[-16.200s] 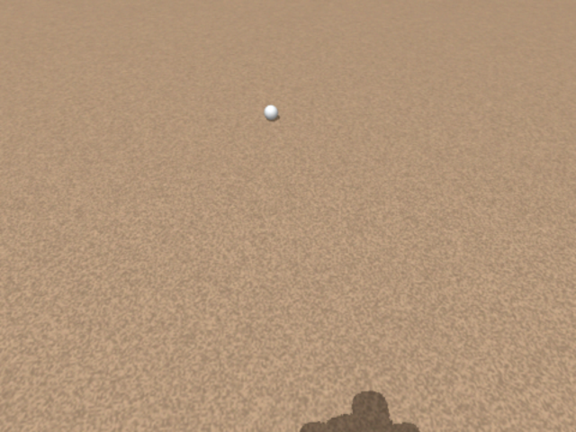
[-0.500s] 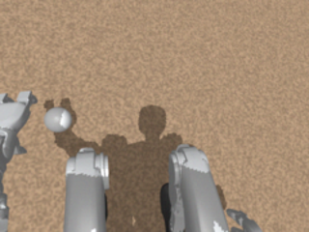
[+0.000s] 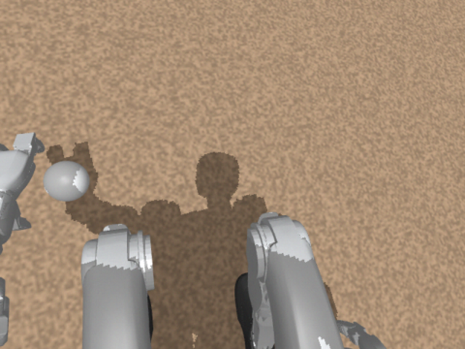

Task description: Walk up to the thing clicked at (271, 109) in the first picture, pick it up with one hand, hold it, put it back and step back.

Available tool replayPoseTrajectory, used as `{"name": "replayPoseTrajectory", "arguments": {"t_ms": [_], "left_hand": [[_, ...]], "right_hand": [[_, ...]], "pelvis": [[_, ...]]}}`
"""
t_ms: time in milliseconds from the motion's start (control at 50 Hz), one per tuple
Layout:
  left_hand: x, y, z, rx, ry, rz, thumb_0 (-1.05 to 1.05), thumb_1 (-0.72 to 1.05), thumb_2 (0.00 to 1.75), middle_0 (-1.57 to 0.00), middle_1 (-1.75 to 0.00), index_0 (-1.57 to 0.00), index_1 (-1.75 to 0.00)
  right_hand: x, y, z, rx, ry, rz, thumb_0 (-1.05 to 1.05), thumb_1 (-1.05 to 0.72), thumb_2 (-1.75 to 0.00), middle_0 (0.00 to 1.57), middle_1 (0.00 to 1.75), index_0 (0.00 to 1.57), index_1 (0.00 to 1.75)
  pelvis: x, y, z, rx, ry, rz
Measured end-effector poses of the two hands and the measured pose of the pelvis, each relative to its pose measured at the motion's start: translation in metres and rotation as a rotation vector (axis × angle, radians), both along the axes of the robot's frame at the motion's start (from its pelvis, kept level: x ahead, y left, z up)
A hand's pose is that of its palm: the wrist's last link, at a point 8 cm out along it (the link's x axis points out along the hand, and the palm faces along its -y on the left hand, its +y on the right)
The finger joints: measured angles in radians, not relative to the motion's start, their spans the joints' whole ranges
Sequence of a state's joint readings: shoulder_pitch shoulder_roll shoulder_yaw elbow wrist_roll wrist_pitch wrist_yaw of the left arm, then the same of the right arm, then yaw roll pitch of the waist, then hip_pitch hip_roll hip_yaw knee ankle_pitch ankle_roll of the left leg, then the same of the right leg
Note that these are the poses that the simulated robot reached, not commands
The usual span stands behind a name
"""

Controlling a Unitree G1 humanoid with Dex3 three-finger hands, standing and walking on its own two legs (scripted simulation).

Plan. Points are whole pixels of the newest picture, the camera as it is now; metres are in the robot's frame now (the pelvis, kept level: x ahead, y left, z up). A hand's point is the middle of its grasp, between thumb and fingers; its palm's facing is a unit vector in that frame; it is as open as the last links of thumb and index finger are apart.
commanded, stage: rise first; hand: left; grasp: from above
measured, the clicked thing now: (67, 181) +0.45 +0.29 -0.29
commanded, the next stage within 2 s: approach in 0.22 s
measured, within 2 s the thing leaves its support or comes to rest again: neither
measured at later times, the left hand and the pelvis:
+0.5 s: hand (30, 189) +0.40 +0.32 -0.18, palm faces -0.45 -0.08 -0.89, open 14.1 cm; pelvis +0.00 +0.00 -0.01, yaw +0 degrees
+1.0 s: hand (49, 170) +0.44 +0.29 -0.18, palm faces -0.49 -0.10 -0.87, open 14.2 cm; pelvis +0.00 +0.00 +0.00, yaw -1 degrees
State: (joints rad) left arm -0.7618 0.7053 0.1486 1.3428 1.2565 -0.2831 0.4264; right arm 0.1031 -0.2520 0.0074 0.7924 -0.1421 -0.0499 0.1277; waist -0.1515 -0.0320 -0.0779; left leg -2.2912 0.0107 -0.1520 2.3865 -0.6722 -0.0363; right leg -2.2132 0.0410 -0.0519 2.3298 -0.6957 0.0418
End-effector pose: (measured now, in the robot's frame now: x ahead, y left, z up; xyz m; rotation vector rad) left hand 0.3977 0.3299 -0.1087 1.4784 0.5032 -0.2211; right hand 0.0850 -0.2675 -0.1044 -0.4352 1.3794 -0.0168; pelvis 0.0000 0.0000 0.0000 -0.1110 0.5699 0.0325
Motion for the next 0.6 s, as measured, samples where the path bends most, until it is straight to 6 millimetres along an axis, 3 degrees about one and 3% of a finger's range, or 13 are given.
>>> {"name": "replayPoseTrajectory", "arguments": {"t_ms": [440,600], "left_hand": [[0.007,-0.005,-0.015,-0.004,0.001,-0.014,0.0,-0.53,1.01,-0.08,-1.02,-0.08,-1.02],[0.03,-0.033,-0.017,-0.006,-0.027,-0.071,0.0,-0.52,0.99,-0.08,-1.05,-0.09,-1.04]], "right_hand": [[0.005,-0.001,-0.005,-0.006,0.009,0.013,0.0,-0.91,-0.9,0.2,0.3,0.2,0.3],[0.001,-0.001,-0.003,-0.009,0.009,0.02,0.0,-0.91,-0.9,0.2,0.3,0.2,0.3]], "pelvis": [[0.004,0.0,-0.006,-0.004,0.008,-0.003],[0.004,0.0,-0.007,-0.002,0.012,-0.004]]}}
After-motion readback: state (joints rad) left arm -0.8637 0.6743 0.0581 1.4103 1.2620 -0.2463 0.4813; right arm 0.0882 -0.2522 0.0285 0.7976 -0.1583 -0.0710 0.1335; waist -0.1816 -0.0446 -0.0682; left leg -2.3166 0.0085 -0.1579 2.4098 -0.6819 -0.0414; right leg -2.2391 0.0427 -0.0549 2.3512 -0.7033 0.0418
